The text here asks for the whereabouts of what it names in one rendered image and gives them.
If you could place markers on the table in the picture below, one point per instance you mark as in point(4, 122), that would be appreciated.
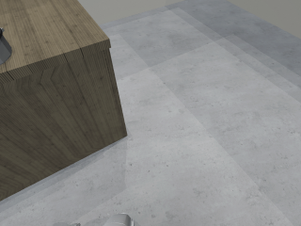
point(59, 98)

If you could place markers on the left robot thigh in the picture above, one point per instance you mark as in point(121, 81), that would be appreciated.
point(120, 220)

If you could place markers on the pot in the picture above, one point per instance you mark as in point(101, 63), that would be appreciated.
point(5, 49)

